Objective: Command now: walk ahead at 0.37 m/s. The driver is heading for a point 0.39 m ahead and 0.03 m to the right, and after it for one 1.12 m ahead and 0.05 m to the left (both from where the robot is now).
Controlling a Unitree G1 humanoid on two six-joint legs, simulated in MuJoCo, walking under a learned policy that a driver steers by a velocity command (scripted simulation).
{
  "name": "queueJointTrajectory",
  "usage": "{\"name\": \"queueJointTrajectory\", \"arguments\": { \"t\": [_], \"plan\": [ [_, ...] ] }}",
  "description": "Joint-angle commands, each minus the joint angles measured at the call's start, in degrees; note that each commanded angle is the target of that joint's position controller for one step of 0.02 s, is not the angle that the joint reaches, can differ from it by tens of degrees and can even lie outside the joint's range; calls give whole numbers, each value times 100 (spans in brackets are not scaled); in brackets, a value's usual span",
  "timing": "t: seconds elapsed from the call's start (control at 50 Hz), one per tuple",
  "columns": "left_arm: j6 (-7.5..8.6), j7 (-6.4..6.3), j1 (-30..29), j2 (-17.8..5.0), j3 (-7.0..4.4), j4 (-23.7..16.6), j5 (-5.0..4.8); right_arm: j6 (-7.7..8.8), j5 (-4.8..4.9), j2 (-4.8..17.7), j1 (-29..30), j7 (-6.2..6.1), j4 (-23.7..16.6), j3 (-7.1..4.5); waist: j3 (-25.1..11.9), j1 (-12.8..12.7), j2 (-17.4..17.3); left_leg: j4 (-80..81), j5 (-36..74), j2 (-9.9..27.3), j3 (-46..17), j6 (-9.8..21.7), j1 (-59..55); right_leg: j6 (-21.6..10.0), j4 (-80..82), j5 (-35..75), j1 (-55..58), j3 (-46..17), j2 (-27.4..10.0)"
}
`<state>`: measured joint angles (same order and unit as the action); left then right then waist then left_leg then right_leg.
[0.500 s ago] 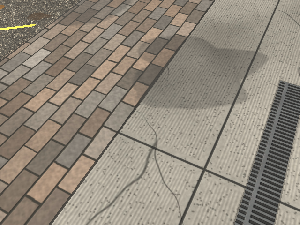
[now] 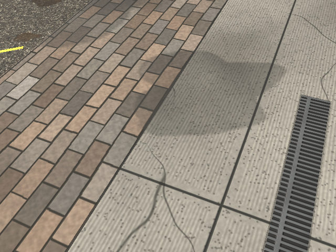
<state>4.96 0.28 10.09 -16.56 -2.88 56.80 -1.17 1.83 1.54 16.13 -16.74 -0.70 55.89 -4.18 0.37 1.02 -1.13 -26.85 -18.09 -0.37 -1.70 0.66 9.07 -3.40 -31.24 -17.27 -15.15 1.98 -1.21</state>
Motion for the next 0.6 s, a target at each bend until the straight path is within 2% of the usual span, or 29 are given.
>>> {"name": "queueJointTrajectory", "arguments": {
  "t": [0.02,0.04,0.06,0.08,0.1,0.12,0.14,0.2,0.24,0.28,0.34,0.4,0.44,0.46,0.48,0.5,0.52,0.54,0.56,0.58,0.6],
  "plan": [
    [-39,-48,1783,-1001,-255,304,35,150,-124,17,1011,37,-696,91,-226,-881,1587,-2095,-987,-119,319,85,2794,-508,1589,-628,2479,-2463,-1516],
    [34,19,1817,-1255,-259,298,123,244,25,250,1050,24,-854,21,-22,-813,1815,-3151,-1657,-258,-120,123,3534,-1220,2284,-1906,2231,-4205,-2219],
    [114,32,1297,-1016,-186,130,91,309,142,523,1022,32,-831,-27,526,-573,1167,-3671,-1198,194,-387,229,4024,-1218,2341,-2474,1987,-4013,-2171],
    [169,49,985,-773,-121,2,75,345,143,646,942,53,-763,-51,724,-446,929,-3723,-554,407,-344,303,4135,-985,2332,-2116,1865,-3418,-1899],
    [194,80,782,-744,-96,-94,100,363,71,633,872,47,-672,-68,673,-338,740,-3589,-61,551,-281,314,3986,-796,2337,-1396,1777,-2895,-1667],
    [195,90,726,-686,-73,-137,107,367,-5,652,923,50,-667,-89,652,-302,682,-3328,333,654,-261,279,3833,-670,2357,-550,1723,-2431,-1505],
    [174,87,811,-558,-31,-127,130,355,-40,597,976,77,-661,-92,555,-302,687,-3117,630,690,-180,233,3596,-574,2376,182,1678,-1995,-1323],
    [116,7,1224,-559,-22,-21,137,307,-93,340,1258,121,-758,-47,409,-373,630,-2540,1200,614,92,20,3499,-607,2352,1990,1785,-1241,-1097],
    [72,-54,1298,-600,-23,-22,135,300,-81,194,1647,145,-920,12,461,-429,544,-1845,1600,542,202,-72,3332,-580,2410,2364,1613,-914,-985],
    [54,-95,1407,-629,-26,-21,124,313,-48,96,2069,190,-1064,75,552,-538,576,-1151,2057,430,343,-92,2984,-537,2550,2238,1385,-685,-895],
    [28,-113,1705,-630,-41,75,85,337,-13,98,2553,277,-1246,128,743,-643,560,-561,2288,323,408,-13,2828,-593,2611,2175,1530,-604,-1033],
    [-41,-120,1794,-669,-91,122,45,394,10,190,2816,380,-1421,140,797,-556,572,-231,2004,281,365,197,2869,-602,2334,2780,2094,-575,-1304],
    [-87,-137,1664,-792,-146,68,52,420,1,406,2529,404,-1403,61,469,-267,712,-146,1649,78,469,380,2281,-508,1803,4333,2389,-509,-1388],
    [-124,-146,1609,-869,-178,40,68,413,-6,582,2091,378,-1305,-23,98,-9,863,-205,1451,-113,599,500,1639,-453,1248,5480,2465,-457,-1370],
    [-177,-148,1511,-838,-166,-3,97,395,5,808,1142,328,-1026,-156,-482,476,878,-90,1585,-250,705,686,437,-320,208,6080,2247,-283,-1167],
    [-176,-144,1457,-739,-109,-123,153,359,-49,1059,36,254,-745,-256,-1226,910,741,-414,1631,384,26,981,-1490,-186,-1225,5024,1008,-268,-990],
    [-67,-59,2150,28,97,-223,141,322,-168,1522,-705,226,-563,-370,-2250,607,-709,-125,275,1990,-2820,1963,-3755,227,-3634,1470,-1410,-155,91],
    [109,-18,1960,-153,72,-127,30,301,-129,1065,-615,231,-517,-211,-2469,669,-937,874,-300,2293,-4200,2019,-3651,135,-4537,-1446,-2050,-985,379],
    [209,7,1331,-625,-80,-383,-149,318,-66,814,-29,229,-564,-122,-1321,564,-804,1083,-427,2060,-3321,1697,-2737,42,-4806,-1219,-2598,-950,12],
    [256,-18,943,-679,-92,-488,-192,346,-74,634,460,232,-663,-65,-661,370,-336,1287,-44,1842,-2507,1514,-1700,-6,-4559,-681,-2518,-767,-305],
    [245,-66,792,-608,-124,-517,-126,386,-129,481,774,261,-687,-21,-249,156,-51,1492,430,1620,-1952,1399,-841,23,-4166,-294,-2307,-650,-517]
  ]
}}
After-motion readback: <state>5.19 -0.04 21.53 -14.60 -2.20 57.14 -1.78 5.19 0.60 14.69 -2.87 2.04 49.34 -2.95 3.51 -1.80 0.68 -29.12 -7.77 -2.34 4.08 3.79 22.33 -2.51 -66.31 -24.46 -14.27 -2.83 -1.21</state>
